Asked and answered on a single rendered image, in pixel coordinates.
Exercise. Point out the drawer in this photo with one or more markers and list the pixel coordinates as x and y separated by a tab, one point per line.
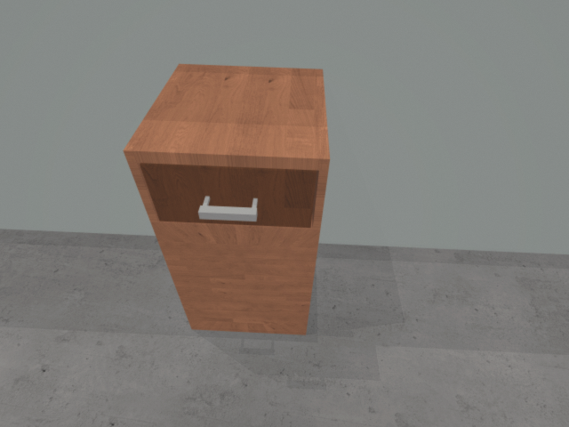
285	196

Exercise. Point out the cabinet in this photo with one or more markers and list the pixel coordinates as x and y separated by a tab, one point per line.
230	277

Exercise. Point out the handle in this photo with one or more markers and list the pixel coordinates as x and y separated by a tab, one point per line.
228	213

